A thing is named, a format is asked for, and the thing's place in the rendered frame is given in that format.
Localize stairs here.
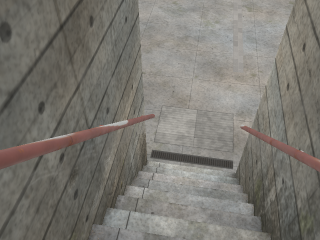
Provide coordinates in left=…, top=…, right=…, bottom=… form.
left=88, top=160, right=271, bottom=240

